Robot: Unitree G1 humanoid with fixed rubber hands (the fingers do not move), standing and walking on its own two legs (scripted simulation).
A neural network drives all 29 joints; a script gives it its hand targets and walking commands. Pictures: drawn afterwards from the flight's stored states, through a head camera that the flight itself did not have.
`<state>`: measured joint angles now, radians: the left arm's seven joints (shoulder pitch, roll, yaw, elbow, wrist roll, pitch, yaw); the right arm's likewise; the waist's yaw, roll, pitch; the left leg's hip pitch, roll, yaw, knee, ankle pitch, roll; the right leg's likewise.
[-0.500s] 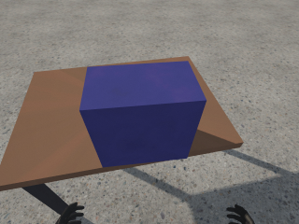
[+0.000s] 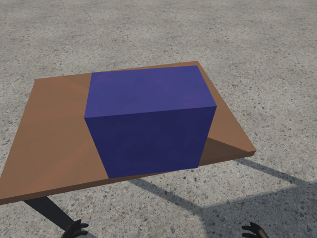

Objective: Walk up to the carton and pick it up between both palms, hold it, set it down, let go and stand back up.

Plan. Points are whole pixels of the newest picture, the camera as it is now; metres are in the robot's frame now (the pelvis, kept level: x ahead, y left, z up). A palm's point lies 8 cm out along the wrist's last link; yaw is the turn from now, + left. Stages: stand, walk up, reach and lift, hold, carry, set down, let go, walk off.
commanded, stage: walk up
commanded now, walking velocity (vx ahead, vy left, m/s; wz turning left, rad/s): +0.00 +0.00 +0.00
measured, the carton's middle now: (150, 125) +0.44 +0.05 +0.03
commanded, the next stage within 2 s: stand in 1.84 s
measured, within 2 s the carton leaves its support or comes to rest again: neither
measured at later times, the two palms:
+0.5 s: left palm out of the picture +0.10 +0.24 -0.10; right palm out of the picture +0.11 -0.29 -0.10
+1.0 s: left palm out of the picture +0.13 +0.22 -0.11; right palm (264, 206) +0.25 -0.29 -0.10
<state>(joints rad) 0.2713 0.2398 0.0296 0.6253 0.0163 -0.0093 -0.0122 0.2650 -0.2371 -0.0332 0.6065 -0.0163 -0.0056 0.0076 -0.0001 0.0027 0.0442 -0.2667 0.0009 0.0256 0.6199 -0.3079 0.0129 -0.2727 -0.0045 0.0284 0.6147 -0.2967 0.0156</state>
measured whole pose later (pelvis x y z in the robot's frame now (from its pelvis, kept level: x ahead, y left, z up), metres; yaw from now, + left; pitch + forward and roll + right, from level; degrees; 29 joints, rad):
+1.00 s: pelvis +0.07 -0.06 -0.02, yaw +15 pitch -3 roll -1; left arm 0.26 0.26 0.01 0.62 0.03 0.01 0.00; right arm 0.26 -0.28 -0.05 0.58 -0.02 0.04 -0.02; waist -0.02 0.02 0.10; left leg -0.40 -0.01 -0.09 0.83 -0.41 -0.02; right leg -0.32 -0.05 -0.08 0.75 -0.36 0.01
